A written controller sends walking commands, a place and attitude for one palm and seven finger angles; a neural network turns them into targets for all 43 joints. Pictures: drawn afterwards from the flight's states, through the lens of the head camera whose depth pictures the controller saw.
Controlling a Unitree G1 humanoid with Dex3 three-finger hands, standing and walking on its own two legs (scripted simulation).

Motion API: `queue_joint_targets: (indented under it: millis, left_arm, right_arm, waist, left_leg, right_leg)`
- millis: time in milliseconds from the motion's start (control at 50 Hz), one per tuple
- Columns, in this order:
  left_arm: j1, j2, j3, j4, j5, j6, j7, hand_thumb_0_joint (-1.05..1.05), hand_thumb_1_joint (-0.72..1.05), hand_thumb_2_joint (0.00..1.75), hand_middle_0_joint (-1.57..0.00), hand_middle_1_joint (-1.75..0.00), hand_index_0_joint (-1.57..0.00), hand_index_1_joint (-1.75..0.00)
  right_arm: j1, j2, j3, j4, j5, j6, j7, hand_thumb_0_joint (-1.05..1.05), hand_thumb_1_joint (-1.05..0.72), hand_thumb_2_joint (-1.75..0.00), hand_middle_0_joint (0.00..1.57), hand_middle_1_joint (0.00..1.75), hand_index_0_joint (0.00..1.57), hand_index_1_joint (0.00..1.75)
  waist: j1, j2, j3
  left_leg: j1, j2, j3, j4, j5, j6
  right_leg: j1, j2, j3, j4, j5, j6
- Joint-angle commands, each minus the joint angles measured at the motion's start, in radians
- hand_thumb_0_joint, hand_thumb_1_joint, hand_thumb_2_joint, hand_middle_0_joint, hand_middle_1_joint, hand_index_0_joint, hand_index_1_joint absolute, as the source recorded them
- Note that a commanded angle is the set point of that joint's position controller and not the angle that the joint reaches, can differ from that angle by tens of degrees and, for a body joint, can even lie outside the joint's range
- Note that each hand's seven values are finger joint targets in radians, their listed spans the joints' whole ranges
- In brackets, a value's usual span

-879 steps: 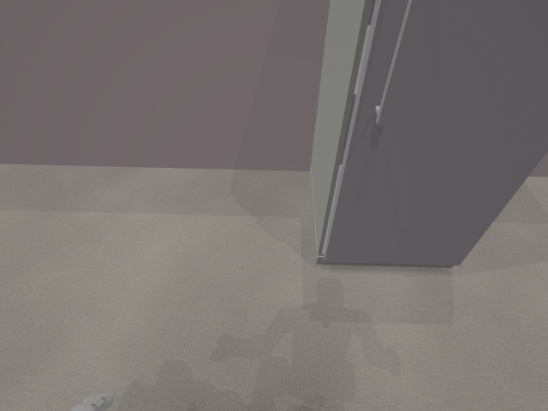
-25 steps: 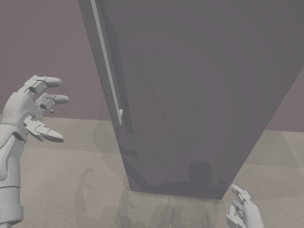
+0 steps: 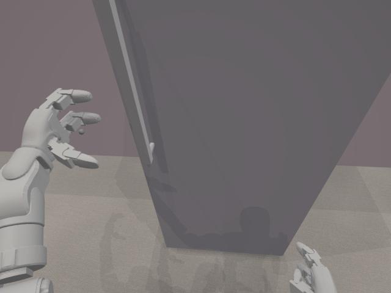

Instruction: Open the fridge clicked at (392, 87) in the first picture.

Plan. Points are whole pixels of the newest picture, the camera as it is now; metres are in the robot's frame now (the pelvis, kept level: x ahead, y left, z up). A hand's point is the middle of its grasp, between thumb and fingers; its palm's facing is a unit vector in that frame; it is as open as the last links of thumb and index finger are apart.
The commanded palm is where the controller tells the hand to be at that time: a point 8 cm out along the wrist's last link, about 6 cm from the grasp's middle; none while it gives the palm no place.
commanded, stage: move the hooked fingers beside the handle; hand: left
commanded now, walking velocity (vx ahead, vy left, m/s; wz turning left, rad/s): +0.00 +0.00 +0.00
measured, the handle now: (134, 92) +0.44 +0.17 +0.21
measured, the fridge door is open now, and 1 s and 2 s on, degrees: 0 0 0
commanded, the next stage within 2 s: none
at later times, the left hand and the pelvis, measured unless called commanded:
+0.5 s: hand (96, 125) +0.37 +0.24 +0.18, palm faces +0.06 -1.00 -0.03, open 14.0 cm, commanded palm +0.34 +0.29 +0.19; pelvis +0.01 +0.00 +0.00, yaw -1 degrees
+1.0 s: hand (101, 114) +0.39 +0.23 +0.19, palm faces +0.04 -1.00 -0.02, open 14.0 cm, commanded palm +0.36 +0.28 +0.19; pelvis +0.01 +0.00 +0.00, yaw -2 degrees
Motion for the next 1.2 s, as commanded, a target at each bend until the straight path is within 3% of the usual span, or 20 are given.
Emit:
queue_joint_targets:
  millis: [0,80,100,140,180,340,400,420,480,600,660,720,800,900,920,960,1000,1060,1120,1180]
  left_arm:
    - [-0.369,0.307,0.094,-0.102,-0.004,-0.021,0.013,0.0,-0.5,0.3,-0.3,-1.2,-0.3,-1.2]
    - [-0.428,0.347,0.137,-0.146,-0.004,-0.057,0.019,0.0,-0.5,0.3,-0.3,-1.2,-0.3,-1.2]
    - [-0.422,0.348,0.131,-0.144,-0.005,-0.073,0.018,0.0,-0.5,0.3,-0.3,-1.2,-0.3,-1.2]
    - [-0.448,0.366,0.149,-0.129,-0.003,-0.099,0.017,0.0,-0.5,0.3,-0.3,-1.2,-0.3,-1.2]
    - [-0.461,0.32,0.107,-0.12,-0.003,-0.109,0.008,0.0,-0.5,0.3,-0.3,-1.2,-0.3,-1.2]
    - [-0.436,0.286,0.067,-0.031,-0.009,-0.061,-0.015,0.0,-0.5,0.3,-0.3,-1.2,-0.3,-1.2]
    - [-0.505,0.313,0.074,-0.067,-0.001,-0.082,0.007,0.0,-0.5,0.3,-0.3,-1.2,-0.3,-1.2]
    - [-0.538,0.336,0.095,-0.1,0.002,-0.099,0.016,0.0,-0.5,0.3,-0.3,-1.2,-0.3,-1.2]
    - [-0.542,0.322,0.1,-0.127,0.004,-0.137,0.033,0.0,-0.5,0.3,-0.3,-1.2,-0.3,-1.2]
    - [-0.464,0.334,0.103,0.095,0.016,-0.091,0.02,0.0,-0.5,0.3,-0.3,-1.2,-0.3,-1.2]
    - [-0.521,0.292,0.045,0.104,0.023,-0.072,0.009,0.0,-0.5,0.3,-0.3,-1.2,-0.3,-1.2]
    - [-0.618,0.293,0.03,-0.003,0.021,-0.114,0.014,0.0,-0.5,0.3,-0.3,-1.2,-0.3,-1.2]
    - [-0.631,0.336,0.086,-0.047,0.007,-0.175,0.031,0.0,-0.5,0.3,-0.3,-1.2,-0.3,-1.2]
    - [-0.506,0.305,0.076,0.084,0.027,-0.128,0.042,0.0,-0.5,0.3,-0.3,-1.2,-0.3,-1.2]
    - [-0.512,0.257,0.033,0.082,0.029,-0.111,0.039,0.0,-0.5,0.3,-0.3,-1.2,-0.3,-1.2]
    - [-0.483,0.249,0.025,0.11,0.029,-0.082,0.041,0.0,-0.5,0.3,-0.3,-1.2,-0.3,-1.2]
    - [-0.49,0.265,0.036,0.075,0.026,-0.084,0.045,0.0,-0.5,0.3,-0.3,-1.2,-0.3,-1.2]
    - [-0.562,0.317,0.093,-0.085,0.017,-0.133,0.058,0.0,-0.5,0.3,-0.3,-1.2,-0.3,-1.2]
    - [-0.631,0.322,0.091,-0.15,0.017,-0.179,0.071,0.0,-0.5,0.3,-0.3,-1.2,-0.3,-1.2]
    - [-0.599,0.306,0.083,-0.05,0.022,-0.165,0.069,0.0,-0.5,0.3,-0.3,-1.2,-0.3,-1.2]
  right_arm:
    - [-0.104,-0.128,-0.059,-0.153,0.003,-0.044,-0.013,0.0,-0.9,-0.9,0.2,0.3,0.2,0.3]
    - [-0.111,-0.117,-0.057,-0.177,0.0,-0.039,-0.005,0.0,-0.9,-0.9,0.2,0.3,0.2,0.3]
    - [-0.104,-0.118,-0.057,-0.174,-0.001,-0.036,-0.001,0.0,-0.9,-0.9,0.2,0.3,0.2,0.3]
    - [-0.094,-0.119,-0.059,-0.172,-0.002,-0.035,-0.002,0.0,-0.9,-0.9,0.2,0.3,0.2,0.3]
    - [-0.089,-0.118,-0.06,-0.172,-0.001,-0.037,-0.003,0.0,-0.9,-0.9,0.2,0.3,0.2,0.3]
    - [-0.068,-0.135,-0.07,-0.169,0.008,-0.019,-0.001,0.0,-0.9,-0.9,0.2,0.3,0.2,0.3]
    - [-0.062,-0.136,-0.074,-0.163,0.004,-0.016,-0.001,0.0,-0.9,-0.9,0.2,0.3,0.2,0.3]
    - [-0.059,-0.135,-0.075,-0.166,0.001,-0.016,-0.001,0.0,-0.9,-0.9,0.2,0.3,0.2,0.3]
    - [-0.057,-0.123,-0.072,-0.165,-0.005,-0.021,0.001,0.0,-0.9,-0.9,0.2,0.3,0.2,0.3]
    - [-0.032,-0.141,-0.075,-0.142,0.003,0.001,0.002,0.0,-0.9,-0.9,0.2,0.3,0.2,0.3]
    - [-0.031,-0.138,-0.073,-0.155,0.007,0.009,0.002,0.0,-0.9,-0.9,0.2,0.3,0.2,0.3]
    - [-0.029,-0.135,-0.077,-0.166,0.001,0.008,0.005,0.0,-0.9,-0.9,0.2,0.3,0.2,0.3]
    - [-0.018,-0.134,-0.078,-0.153,-0.008,0.003,0.004,0.0,-0.9,-0.9,0.2,0.3,0.2,0.3]
    - [-0.017,-0.138,-0.079,-0.141,-0.001,0.011,0.012,0.0,-0.9,-0.9,0.2,0.3,0.2,0.3]
    - [-0.026,-0.134,-0.076,-0.149,0.002,0.015,0.012,0.0,-0.9,-0.9,0.2,0.3,0.2,0.3]
    - [-0.029,-0.138,-0.076,-0.155,0.004,0.02,0.014,0.0,-0.9,-0.9,0.2,0.3,0.2,0.3]
    - [-0.027,-0.143,-0.081,-0.161,0.002,0.026,0.015,0.0,-0.9,-0.9,0.2,0.3,0.2,0.3]
    - [-0.04,-0.131,-0.081,-0.182,-0.005,0.018,0.014,0.0,-0.9,-0.9,0.2,0.3,0.2,0.3]
    - [-0.043,-0.123,-0.076,-0.167,-0.009,0.007,0.01,0.0,-0.9,-0.9,0.2,0.3,0.2,0.3]
    - [-0.032,-0.126,-0.073,-0.145,-0.006,0.004,0.002,0.0,-0.9,-0.9,0.2,0.3,0.2,0.3]
  waist:
    - [-0.017,-0.035,-0.185]
    - [-0.012,-0.003,-0.266]
    - [-0.014,-0.028,-0.269]
    - [-0.019,-0.003,-0.272]
    - [-0.028,0.037,-0.266]
    - [-0.036,-0.033,-0.204]
    - [-0.042,-0.024,-0.23]
    - [-0.041,-0.012,-0.276]
    - [-0.036,0.023,-0.324]
    - [-0.037,-0.039,-0.203]
    - [-0.051,-0.002,-0.2]
    - [-0.059,0.013,-0.289]
    - [-0.049,-0.006,-0.358]
    - [-0.03,-0.008,-0.248]
    - [-0.038,0.008,-0.222]
    - [-0.037,-0.019,-0.184]
    - [-0.036,-0.057,-0.21]
    - [-0.03,-0.022,-0.328]
    - [-0.046,0.034,-0.334]
    - [-0.052,0.008,-0.273]
  left_leg:
    - [0.089,-0.009,-0.048,-0.057,0.173,0.031]
    - [0.106,-0.016,-0.038,-0.04,0.239,0.032]
    - [0.106,-0.01,-0.035,-0.036,0.249,0.033]
    - [0.105,-0.011,-0.035,-0.039,0.252,0.034]
    - [0.121,-0.012,-0.03,-0.034,0.262,0.033]
    - [0.079,-0.008,-0.036,-0.037,0.234,0.036]
    - [0.098,-0.004,-0.037,-0.031,0.23,0.037]
    - [0.111,-0.008,-0.038,-0.032,0.252,0.038]
    - [0.14,-0.01,-0.037,-0.023,0.309,0.035]
    - [0.053,-0.003,-0.022,-0.037,0.23,0.036]
    - [0.05,-0.005,-0.027,-0.036,0.22,0.034]
    - [0.106,-0.003,-0.036,-0.021,0.269,0.038]
    - [0.139,0.0,-0.041,-0.013,0.317,0.037]
    - [0.071,0.0,-0.036,-0.039,0.265,0.031]
    - [0.063,-0.001,-0.033,-0.047,0.252,0.03]
    - [0.034,0.001,-0.039,-0.053,0.218,0.029]
    - [0.046,0.004,-0.039,-0.047,0.23,0.034]
    - [0.105,-0.001,-0.042,-0.035,0.283,0.034]
    - [0.143,0.001,-0.04,-0.034,0.29,0.035]
    - [0.113,-0.001,-0.042,-0.046,0.245,0.032]
  right_leg:
    - [-0.026,0.021,0.042,-0.069,0.202,-0.016]
    - [0.021,0.018,0.049,-0.048,0.285,-0.018]
    - [0.029,0.018,0.05,-0.05,0.298,-0.016]
    - [0.032,0.021,0.052,-0.046,0.305,-0.018]
    - [0.012,0.021,0.052,-0.043,0.319,-0.02]
    - [-0.027,0.023,0.045,-0.048,0.294,-0.017]
    - [-0.028,0.023,0.051,-0.052,0.273,-0.018]
    - [-0.005,0.024,0.052,-0.046,0.293,-0.019]
    - [0.022,0.025,0.053,-0.031,0.349,-0.022]
    - [-0.016,0.022,0.055,-0.051,0.302,-0.017]
    - [-0.04,0.02,0.054,-0.047,0.285,-0.02]
    - [-0.017,0.024,0.057,-0.039,0.317,-0.024]
    - [0.024,0.028,0.055,-0.029,0.356,-0.025]
    - [-0.004,0.026,0.048,-0.038,0.305,-0.027]
    - [-0.019,0.024,0.048,-0.038,0.295,-0.026]
    - [-0.038,0.024,0.044,-0.043,0.263,-0.025]
    - [-0.023,0.024,0.046,-0.044,0.271,-0.025]
    - [0.024,0.026,0.054,-0.031,0.317,-0.026]
    - [0.015,0.031,0.058,-0.04,0.313,-0.026]
    - [-0.006,0.033,0.052,-0.048,0.279,-0.026]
